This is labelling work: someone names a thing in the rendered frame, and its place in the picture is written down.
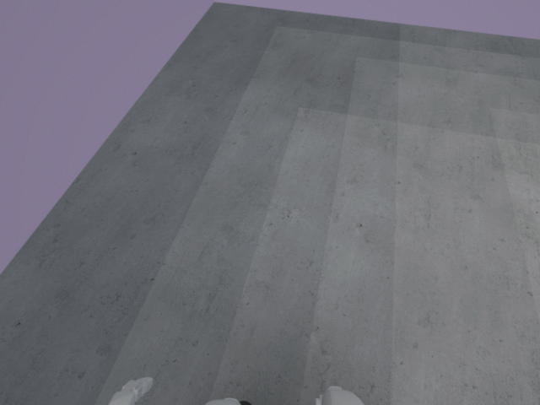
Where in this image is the robot left hand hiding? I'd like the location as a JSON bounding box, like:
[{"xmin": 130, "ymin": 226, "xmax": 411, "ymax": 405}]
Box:
[{"xmin": 108, "ymin": 377, "xmax": 154, "ymax": 405}]

